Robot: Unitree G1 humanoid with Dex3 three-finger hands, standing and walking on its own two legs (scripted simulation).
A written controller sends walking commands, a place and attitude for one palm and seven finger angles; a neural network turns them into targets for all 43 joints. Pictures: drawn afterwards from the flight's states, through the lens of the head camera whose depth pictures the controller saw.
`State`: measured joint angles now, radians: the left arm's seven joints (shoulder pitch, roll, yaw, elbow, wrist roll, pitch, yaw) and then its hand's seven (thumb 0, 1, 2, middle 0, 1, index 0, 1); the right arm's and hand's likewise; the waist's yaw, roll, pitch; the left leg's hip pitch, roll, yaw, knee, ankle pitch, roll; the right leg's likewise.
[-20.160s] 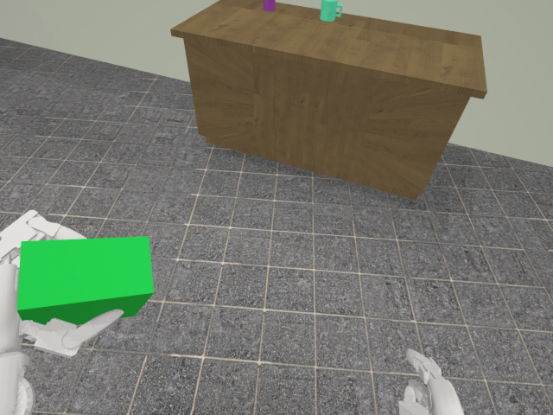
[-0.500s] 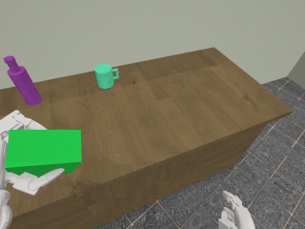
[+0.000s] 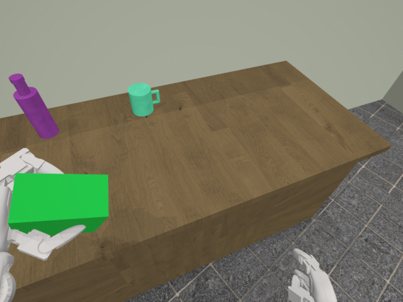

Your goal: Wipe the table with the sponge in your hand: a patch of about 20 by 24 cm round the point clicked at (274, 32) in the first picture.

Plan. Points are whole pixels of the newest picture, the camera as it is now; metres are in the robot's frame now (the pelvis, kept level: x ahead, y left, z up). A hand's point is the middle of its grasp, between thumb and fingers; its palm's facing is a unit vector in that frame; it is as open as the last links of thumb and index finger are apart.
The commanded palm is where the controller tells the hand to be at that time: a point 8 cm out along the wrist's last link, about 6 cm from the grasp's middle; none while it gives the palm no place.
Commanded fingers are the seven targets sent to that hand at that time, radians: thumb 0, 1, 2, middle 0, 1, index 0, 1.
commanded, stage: shuffle to correct the standing spot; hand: left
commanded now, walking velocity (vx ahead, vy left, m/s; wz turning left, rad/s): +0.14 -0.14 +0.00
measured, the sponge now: (74, 206) +0.23 +0.21 +0.14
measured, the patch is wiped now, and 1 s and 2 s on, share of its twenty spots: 0.00 0.00 0.00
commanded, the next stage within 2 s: none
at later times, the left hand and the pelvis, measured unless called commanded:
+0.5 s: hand (59, 203) +0.22 +0.22 +0.16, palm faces +0.32 -0.87 -0.38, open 10.1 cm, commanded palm +0.16 +0.27 +0.18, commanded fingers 0.00 0.10 1.30 -1.20 -1.60 -1.20 -1.60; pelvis +0.00 -0.01 +0.00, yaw +0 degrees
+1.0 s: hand (46, 202) +0.22 +0.24 +0.16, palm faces +0.32 -0.87 -0.38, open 10.1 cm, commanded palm +0.16 +0.28 +0.18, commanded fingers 0.00 0.10 1.30 -1.20 -1.60 -1.20 -1.60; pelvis +0.00 +0.00 +0.00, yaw +0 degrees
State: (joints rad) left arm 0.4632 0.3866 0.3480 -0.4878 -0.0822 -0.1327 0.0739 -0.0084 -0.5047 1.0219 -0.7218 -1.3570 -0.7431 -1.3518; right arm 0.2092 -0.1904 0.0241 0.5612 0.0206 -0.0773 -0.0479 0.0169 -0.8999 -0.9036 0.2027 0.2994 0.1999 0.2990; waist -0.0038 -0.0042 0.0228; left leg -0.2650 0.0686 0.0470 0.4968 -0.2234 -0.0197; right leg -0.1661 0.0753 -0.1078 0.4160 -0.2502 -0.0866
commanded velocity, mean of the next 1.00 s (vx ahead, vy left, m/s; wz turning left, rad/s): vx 0.15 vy -0.13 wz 0.00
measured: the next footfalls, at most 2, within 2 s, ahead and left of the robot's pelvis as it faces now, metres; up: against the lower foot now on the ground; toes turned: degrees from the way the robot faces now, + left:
none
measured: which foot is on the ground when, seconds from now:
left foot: down 0.00-1.00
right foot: down 0.00-1.00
